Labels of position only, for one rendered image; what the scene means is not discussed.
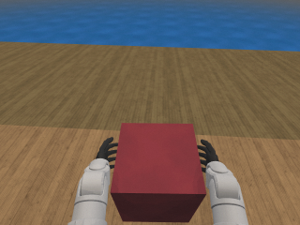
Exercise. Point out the carton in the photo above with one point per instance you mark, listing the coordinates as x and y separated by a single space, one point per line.
157 175

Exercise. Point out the left robot forearm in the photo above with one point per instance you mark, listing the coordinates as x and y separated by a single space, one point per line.
92 194

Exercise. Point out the right robot forearm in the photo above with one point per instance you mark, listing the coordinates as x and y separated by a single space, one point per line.
226 197

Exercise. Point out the right robot hand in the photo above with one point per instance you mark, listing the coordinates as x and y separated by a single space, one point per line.
210 153

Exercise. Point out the left robot hand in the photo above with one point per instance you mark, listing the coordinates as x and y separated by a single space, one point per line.
104 153

